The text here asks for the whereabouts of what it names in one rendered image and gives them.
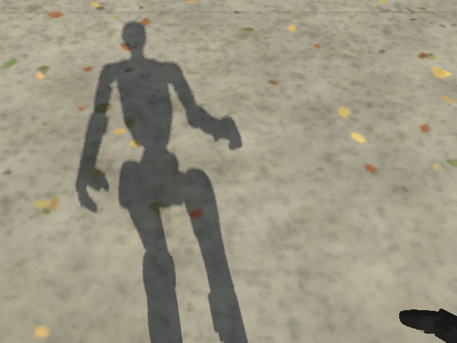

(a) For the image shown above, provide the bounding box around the right robot hand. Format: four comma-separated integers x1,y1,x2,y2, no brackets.
399,309,457,343

